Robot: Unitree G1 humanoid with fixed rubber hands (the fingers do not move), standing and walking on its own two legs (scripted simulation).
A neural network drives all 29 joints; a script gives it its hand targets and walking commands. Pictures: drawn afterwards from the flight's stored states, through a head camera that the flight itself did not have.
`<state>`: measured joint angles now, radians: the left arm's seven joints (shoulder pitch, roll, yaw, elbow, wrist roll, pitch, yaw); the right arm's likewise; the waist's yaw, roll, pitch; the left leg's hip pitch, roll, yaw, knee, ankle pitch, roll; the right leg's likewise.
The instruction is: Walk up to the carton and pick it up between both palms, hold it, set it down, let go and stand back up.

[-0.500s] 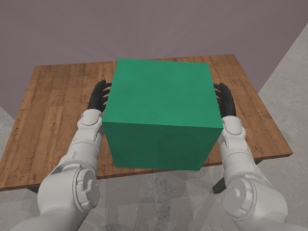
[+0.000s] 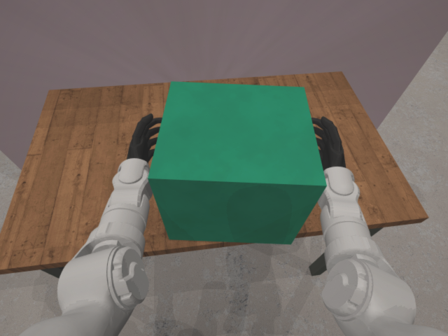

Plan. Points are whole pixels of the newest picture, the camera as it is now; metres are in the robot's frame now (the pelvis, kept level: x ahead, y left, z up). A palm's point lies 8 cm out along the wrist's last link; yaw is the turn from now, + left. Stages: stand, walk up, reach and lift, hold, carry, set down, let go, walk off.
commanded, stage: set down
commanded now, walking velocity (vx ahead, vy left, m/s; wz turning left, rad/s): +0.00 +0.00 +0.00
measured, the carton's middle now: (233, 166) +0.45 +0.01 +0.01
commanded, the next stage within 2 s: none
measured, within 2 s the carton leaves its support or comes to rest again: neither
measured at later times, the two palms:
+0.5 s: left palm (140, 158) +0.42 +0.19 +0.05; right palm (331, 163) +0.43 -0.16 +0.06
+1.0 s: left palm (139, 159) +0.42 +0.19 +0.05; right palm (331, 164) +0.43 -0.16 +0.06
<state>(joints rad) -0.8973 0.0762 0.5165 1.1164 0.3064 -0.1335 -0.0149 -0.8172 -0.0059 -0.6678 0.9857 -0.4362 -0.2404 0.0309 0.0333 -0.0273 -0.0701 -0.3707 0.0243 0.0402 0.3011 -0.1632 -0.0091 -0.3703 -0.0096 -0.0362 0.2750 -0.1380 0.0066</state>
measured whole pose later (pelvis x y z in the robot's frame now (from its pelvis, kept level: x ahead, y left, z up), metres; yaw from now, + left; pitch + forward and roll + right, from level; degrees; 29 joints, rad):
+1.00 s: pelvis +0.00 +0.00 +0.00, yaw +0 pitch +12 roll +0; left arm -0.88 0.05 0.60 1.02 0.37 -0.13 -0.07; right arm -0.80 0.04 -0.69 0.86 -0.47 -0.21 0.06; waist 0.03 -0.02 -0.02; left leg -0.35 0.02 0.04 0.30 -0.16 -0.01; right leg -0.36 -0.01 -0.04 0.30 -0.15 0.01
